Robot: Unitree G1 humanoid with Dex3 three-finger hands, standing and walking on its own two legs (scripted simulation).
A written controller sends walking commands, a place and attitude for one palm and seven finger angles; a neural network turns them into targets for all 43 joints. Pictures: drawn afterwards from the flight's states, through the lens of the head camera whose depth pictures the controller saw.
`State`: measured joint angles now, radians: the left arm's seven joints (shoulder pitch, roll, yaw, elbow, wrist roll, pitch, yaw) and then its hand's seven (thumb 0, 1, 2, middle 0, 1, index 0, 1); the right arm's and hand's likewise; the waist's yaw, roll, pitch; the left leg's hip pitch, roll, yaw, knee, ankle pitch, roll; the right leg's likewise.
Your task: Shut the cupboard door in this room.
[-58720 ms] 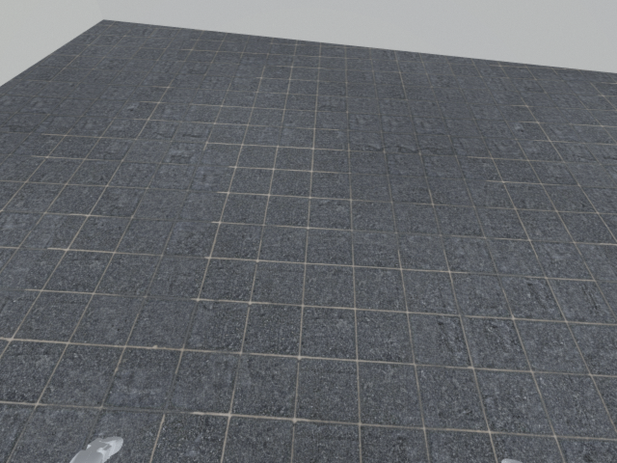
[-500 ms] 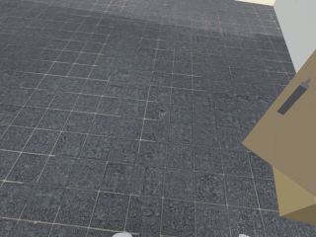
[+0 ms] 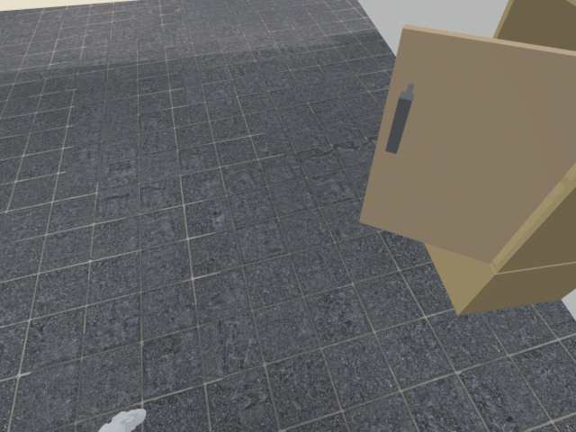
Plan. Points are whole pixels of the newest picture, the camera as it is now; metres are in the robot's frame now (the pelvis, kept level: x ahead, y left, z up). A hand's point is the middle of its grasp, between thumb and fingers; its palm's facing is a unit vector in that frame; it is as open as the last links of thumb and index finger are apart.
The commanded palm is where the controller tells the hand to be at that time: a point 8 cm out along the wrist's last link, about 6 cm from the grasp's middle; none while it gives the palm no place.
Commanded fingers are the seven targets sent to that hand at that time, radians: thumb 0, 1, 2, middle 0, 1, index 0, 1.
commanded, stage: turn to face it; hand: left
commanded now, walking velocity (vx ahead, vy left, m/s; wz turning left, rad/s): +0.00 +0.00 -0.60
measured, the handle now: (401, 118) +0.72 -0.21 +0.01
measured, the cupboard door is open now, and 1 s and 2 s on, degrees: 58 58 58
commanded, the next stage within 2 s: take the last steps up to it in 0.58 s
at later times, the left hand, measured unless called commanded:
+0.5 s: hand out of the picture +0.13 +0.21 -0.16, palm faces -0.18 -0.96 -0.20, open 7.4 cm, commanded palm none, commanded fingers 0.00 0.90 0.90 -0.20 -0.30 -0.20 -0.30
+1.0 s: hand (213, 422) +0.16 +0.13 -0.15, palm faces -0.35 -0.91 -0.21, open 7.4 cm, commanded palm none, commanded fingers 0.00 0.90 0.90 -0.20 -0.30 -0.20 -0.30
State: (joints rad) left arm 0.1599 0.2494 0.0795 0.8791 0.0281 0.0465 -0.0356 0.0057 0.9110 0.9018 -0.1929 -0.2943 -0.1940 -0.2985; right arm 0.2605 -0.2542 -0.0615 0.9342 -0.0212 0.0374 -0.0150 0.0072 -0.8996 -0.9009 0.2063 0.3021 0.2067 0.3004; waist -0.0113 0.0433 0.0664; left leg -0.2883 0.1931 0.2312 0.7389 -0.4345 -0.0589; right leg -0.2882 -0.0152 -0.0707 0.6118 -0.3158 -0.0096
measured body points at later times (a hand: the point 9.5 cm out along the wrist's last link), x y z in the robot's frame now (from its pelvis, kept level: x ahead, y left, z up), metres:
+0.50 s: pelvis +0.02 +0.02 +0.01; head +0.06 +0.05 +0.46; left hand +0.14 +0.26 -0.15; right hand +0.06 -0.24 -0.11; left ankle +0.05 +0.13 -0.72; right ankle -0.03 -0.10 -0.68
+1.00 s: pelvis +0.05 -0.03 +0.02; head +0.07 -0.04 +0.47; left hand +0.18 +0.18 -0.13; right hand -0.02 -0.28 -0.13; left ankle +0.11 +0.08 -0.66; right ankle -0.04 -0.09 -0.72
